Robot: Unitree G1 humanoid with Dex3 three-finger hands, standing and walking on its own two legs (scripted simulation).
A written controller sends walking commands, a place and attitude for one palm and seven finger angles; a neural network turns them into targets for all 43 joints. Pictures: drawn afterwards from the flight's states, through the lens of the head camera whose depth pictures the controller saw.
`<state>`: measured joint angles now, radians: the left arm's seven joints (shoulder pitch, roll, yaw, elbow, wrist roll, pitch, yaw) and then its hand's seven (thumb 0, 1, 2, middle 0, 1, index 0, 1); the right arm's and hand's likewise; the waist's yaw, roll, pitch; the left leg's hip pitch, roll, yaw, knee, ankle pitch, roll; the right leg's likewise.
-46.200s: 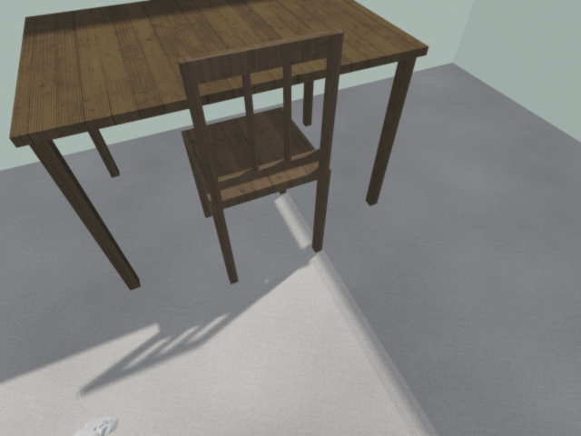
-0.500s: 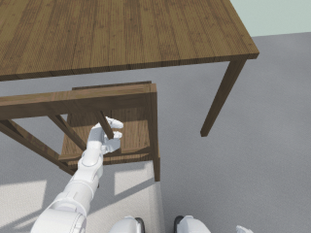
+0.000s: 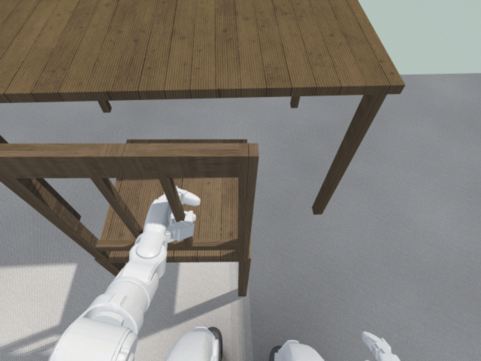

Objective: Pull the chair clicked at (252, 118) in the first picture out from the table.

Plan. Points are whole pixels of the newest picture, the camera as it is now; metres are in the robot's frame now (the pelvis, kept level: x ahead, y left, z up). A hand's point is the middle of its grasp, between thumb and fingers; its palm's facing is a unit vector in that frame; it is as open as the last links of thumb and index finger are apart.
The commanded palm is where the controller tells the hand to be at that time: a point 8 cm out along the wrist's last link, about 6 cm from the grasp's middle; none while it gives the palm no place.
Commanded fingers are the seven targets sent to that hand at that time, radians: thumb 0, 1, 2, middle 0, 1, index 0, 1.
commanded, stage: step backward, pulling the chair out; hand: left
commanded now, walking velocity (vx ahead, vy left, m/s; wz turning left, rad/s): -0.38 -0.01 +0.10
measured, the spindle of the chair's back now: (125, 215) +0.37 +0.25 -0.06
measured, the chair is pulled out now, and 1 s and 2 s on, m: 0.20 0.33 0.64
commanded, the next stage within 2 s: stop walking, hand still on the chair in 1.72 s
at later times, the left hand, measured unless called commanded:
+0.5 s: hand (181, 245) +0.31 +0.13 -0.06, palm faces -0.05 -0.98 -0.17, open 5.0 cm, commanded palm +0.30 +0.18 -0.06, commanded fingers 0.00 0.90 0.90 -0.50 -1.45 -0.50 -1.45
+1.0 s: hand (165, 295) +0.22 +0.14 -0.06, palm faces +0.02 -0.98 -0.19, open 5.1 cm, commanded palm +0.22 +0.19 -0.05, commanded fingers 0.00 0.90 0.90 -0.50 -1.45 -0.50 -1.45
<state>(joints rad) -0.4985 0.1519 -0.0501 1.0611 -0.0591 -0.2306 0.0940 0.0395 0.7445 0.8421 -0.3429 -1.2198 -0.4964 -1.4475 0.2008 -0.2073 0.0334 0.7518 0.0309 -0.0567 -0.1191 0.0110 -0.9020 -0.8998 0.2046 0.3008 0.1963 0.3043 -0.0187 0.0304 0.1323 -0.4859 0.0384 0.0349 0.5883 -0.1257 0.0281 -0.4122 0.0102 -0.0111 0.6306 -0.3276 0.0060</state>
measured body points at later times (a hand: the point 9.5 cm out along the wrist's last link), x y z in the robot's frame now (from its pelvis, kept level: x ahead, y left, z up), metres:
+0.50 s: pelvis -0.06 +0.01 +0.01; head +0.05 +0.02 +0.44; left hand +0.31 +0.18 -0.04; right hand +0.06 -0.26 -0.12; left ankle -0.09 +0.14 -0.72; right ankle +0.05 -0.13 -0.71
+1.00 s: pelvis -0.14 +0.00 +0.01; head -0.04 +0.00 +0.44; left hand +0.22 +0.19 -0.04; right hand -0.03 -0.24 -0.14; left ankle -0.09 +0.14 -0.72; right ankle -0.13 -0.12 -0.72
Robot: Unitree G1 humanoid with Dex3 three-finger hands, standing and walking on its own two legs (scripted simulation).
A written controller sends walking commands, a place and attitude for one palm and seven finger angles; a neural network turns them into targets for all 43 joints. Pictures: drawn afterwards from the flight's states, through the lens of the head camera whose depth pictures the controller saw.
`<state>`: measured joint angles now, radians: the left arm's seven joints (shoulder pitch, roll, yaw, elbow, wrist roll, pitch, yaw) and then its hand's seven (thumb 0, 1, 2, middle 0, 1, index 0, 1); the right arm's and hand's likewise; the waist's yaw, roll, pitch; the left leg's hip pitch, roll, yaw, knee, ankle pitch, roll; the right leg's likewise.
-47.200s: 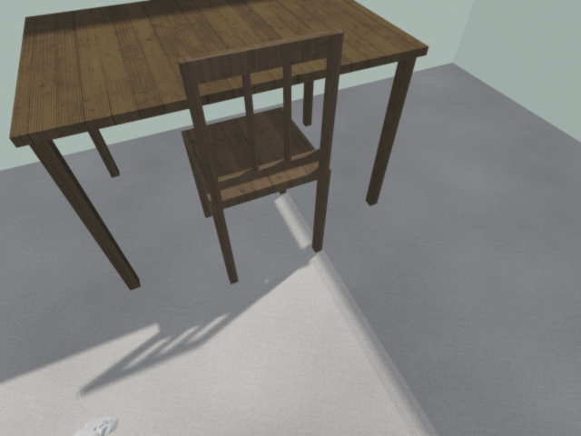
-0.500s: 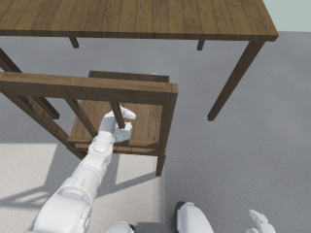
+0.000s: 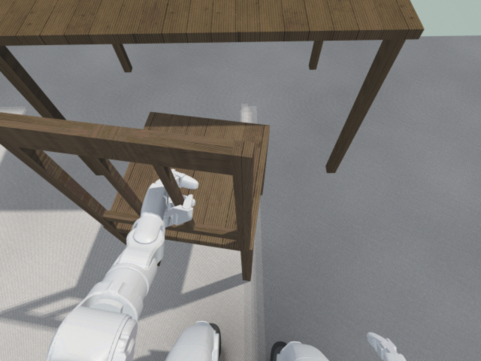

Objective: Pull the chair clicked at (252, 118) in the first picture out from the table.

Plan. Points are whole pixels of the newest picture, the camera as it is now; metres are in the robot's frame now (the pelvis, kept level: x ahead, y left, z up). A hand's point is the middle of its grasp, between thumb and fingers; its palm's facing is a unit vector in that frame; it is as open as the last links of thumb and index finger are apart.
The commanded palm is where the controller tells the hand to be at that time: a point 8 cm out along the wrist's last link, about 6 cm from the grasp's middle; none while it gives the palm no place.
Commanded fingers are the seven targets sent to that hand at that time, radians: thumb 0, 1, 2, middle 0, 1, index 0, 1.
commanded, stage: step backward, pulling the chair out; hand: left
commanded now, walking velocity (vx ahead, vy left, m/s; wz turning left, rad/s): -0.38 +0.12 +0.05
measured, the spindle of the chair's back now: (126, 192) +0.40 +0.25 -0.06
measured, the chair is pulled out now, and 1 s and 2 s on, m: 0.33 0.64 0.76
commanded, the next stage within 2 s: stop walking, hand still on the chair in 0.72 s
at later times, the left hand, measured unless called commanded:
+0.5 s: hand (170, 282) +0.23 +0.14 -0.06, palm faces -0.06 -0.99 -0.16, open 5.1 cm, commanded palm +0.24 +0.18 -0.06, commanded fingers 0.00 0.90 0.90 -0.50 -1.45 -0.50 -1.45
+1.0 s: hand out of the picture +0.06 +0.11 -0.05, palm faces -0.06 -0.99 -0.12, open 4.9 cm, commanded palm +0.05 +0.15 -0.05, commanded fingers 0.00 0.90 0.90 -0.50 -1.45 -0.50 -1.45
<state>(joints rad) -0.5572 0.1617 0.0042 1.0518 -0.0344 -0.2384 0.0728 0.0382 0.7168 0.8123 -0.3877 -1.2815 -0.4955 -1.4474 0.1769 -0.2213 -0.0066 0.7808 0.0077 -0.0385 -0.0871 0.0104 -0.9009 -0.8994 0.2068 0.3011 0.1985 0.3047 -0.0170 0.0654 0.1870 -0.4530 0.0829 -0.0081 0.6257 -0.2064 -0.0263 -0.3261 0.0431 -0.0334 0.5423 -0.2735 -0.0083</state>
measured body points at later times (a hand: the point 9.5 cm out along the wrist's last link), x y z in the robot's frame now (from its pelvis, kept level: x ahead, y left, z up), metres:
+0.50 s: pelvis -0.13 +0.02 +0.01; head -0.03 +0.03 +0.45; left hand +0.23 +0.19 -0.04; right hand -0.03 -0.21 -0.13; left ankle -0.07 +0.15 -0.73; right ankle -0.14 -0.12 -0.70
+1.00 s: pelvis -0.29 +0.01 +0.00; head -0.22 +0.02 +0.44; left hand +0.06 +0.16 -0.03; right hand -0.18 -0.29 -0.10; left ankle -0.36 +0.14 -0.73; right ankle -0.18 -0.14 -0.73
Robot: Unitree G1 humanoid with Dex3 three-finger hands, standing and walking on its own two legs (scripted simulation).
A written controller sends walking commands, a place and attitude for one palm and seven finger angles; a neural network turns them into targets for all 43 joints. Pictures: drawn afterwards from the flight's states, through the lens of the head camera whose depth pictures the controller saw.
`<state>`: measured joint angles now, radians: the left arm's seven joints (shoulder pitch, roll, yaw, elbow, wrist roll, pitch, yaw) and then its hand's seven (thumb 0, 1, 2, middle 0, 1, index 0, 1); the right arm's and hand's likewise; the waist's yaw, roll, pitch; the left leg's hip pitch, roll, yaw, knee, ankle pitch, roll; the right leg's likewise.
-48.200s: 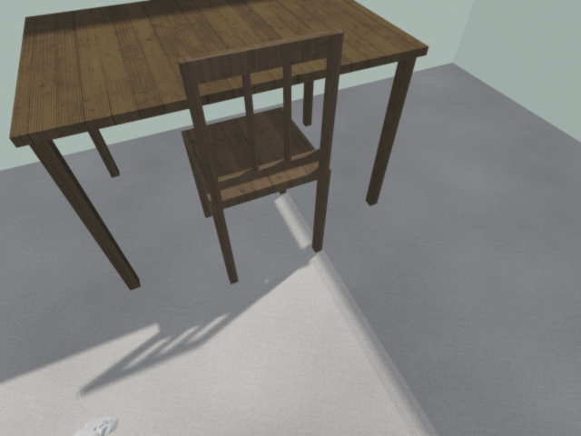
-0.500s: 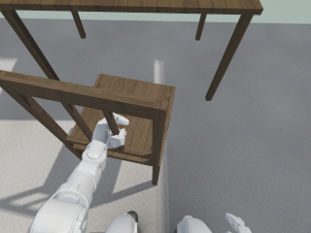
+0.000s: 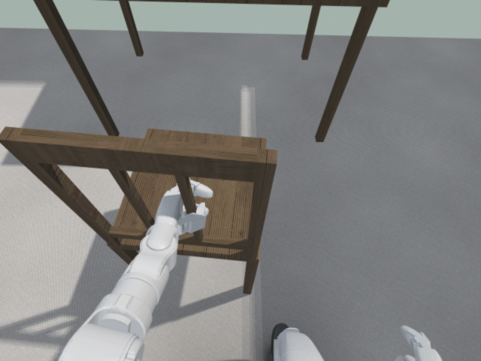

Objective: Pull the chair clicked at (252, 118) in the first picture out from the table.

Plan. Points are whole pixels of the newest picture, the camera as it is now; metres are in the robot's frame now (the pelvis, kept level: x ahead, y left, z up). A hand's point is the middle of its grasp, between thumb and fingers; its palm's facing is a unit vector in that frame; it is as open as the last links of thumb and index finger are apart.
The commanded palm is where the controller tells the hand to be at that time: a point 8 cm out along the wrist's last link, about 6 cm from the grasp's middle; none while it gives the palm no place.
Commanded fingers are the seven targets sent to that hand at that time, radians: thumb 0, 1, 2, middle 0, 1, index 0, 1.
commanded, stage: stop walking, hand still on the chair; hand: left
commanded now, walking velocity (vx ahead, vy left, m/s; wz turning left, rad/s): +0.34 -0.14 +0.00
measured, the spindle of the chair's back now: (139, 206) +0.39 +0.20 -0.07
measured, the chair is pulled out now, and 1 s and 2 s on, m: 0.64 0.76 0.76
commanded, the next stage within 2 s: open the thumb and straighten the fingers in 1.00 s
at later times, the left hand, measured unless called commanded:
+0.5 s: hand (180, 285) +0.24 +0.10 -0.05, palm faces -0.16 -0.98 -0.14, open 4.9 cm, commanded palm +0.23 +0.15 -0.05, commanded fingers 0.00 0.90 0.90 -0.50 -1.45 -0.50 -1.45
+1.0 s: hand (181, 285) +0.24 +0.10 -0.05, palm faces -0.08 -0.99 -0.14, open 5.0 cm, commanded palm +0.22 +0.15 -0.05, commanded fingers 0.00 0.90 0.90 -0.50 -1.45 -0.50 -1.45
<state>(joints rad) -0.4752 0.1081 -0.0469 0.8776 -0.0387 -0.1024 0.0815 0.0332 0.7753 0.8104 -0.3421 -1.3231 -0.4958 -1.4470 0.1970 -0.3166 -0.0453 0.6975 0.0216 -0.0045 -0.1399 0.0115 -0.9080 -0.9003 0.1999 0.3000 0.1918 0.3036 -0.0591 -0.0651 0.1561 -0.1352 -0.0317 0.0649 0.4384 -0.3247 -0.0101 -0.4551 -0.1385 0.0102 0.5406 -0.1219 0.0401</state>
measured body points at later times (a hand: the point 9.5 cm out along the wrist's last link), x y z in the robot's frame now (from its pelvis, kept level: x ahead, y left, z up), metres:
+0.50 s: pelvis -0.02 +0.03 +0.01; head -0.03 +0.01 +0.46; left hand +0.24 +0.16 -0.04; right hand +0.07 -0.21 -0.12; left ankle -0.03 +0.12 -0.73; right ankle +0.00 -0.09 -0.73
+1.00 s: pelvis -0.02 +0.00 +0.01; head -0.02 -0.01 +0.46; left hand +0.24 +0.16 -0.04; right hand +0.11 -0.24 -0.10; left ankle -0.03 +0.12 -0.73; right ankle +0.00 -0.09 -0.73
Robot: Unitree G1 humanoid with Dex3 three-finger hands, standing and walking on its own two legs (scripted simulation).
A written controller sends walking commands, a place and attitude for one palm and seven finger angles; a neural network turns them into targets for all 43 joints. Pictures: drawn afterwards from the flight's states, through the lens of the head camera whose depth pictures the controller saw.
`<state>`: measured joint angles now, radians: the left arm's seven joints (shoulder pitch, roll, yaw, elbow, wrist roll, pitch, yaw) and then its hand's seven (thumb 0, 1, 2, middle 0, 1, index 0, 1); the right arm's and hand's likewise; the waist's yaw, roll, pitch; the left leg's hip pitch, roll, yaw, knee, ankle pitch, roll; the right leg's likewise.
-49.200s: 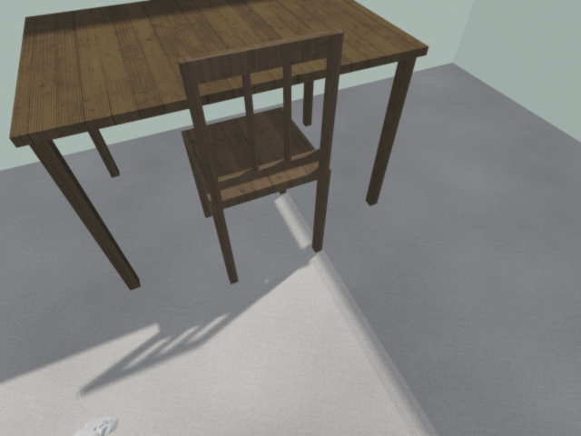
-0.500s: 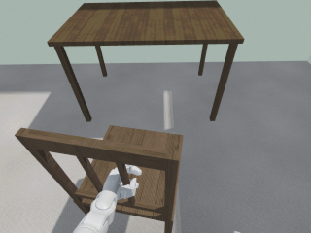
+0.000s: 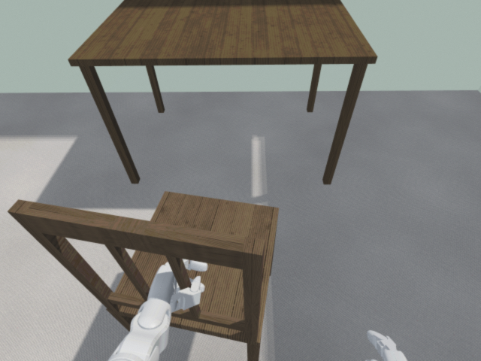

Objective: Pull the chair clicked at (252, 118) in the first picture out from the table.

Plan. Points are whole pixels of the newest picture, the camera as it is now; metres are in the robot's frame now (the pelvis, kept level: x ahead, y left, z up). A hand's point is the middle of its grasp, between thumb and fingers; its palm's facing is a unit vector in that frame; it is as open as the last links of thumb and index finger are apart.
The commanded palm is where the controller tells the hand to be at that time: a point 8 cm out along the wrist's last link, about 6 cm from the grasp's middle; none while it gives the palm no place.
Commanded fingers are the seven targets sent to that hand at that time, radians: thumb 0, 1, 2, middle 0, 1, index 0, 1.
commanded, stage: open the thumb and straighten the fingers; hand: left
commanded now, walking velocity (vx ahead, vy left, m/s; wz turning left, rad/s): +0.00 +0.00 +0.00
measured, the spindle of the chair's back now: (136, 277) +0.29 +0.23 -0.08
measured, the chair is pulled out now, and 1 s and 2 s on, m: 0.76 0.76 0.76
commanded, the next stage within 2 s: draw the fingers out of the gap in 0.84 s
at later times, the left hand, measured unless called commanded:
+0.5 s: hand (189, 284) +0.27 +0.12 -0.07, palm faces -0.06 -0.99 -0.12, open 12.2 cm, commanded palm +0.25 +0.16 -0.05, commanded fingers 0.00 -0.55 0.20 -0.22 -0.65 -0.22 -0.65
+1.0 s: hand (193, 279) +0.28 +0.12 -0.07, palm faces -0.05 -0.99 -0.12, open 17.4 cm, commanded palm +0.26 +0.17 -0.05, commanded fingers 0.00 -0.55 0.20 0.00 0.00 0.00 0.00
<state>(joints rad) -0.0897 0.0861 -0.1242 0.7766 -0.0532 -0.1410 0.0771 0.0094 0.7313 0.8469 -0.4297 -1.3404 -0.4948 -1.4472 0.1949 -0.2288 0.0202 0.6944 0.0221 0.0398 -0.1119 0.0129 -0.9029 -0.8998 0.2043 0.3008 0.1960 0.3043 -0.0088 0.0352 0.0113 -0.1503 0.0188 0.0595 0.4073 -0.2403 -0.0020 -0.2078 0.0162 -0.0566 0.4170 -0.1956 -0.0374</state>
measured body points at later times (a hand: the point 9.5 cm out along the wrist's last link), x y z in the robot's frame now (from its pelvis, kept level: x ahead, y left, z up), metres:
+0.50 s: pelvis -0.01 +0.02 -0.02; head +0.04 +0.00 +0.42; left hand +0.27 +0.17 -0.06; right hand +0.12 -0.22 -0.14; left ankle -0.01 +0.12 -0.74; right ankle +0.02 -0.09 -0.74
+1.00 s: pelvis +0.02 +0.01 -0.04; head +0.06 -0.01 +0.41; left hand +0.28 +0.17 -0.06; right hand +0.18 -0.23 -0.14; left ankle -0.01 +0.12 -0.74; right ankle +0.02 -0.09 -0.74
